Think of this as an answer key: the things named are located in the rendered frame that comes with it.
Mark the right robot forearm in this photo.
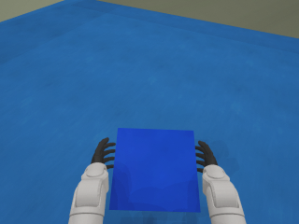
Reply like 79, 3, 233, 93
202, 164, 247, 224

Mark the robot left hand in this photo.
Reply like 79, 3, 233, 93
91, 137, 116, 169

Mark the left robot forearm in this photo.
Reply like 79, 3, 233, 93
68, 162, 109, 224

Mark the robot right hand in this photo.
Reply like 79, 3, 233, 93
195, 140, 218, 173

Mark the carton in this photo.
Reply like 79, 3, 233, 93
109, 128, 201, 213

